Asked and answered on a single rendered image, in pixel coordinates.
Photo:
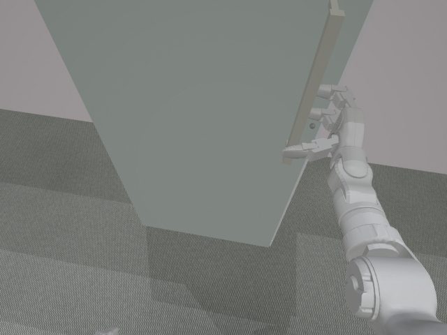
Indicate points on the fridge door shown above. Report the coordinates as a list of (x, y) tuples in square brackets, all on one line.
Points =
[(194, 100)]

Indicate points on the right robot hand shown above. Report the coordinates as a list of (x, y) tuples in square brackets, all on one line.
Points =
[(349, 125)]

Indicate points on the robot right forearm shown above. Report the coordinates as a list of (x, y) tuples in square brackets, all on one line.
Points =
[(360, 216)]

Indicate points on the robot right upper arm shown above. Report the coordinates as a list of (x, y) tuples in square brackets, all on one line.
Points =
[(393, 295)]

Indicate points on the handle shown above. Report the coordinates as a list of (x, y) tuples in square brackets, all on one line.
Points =
[(324, 50)]

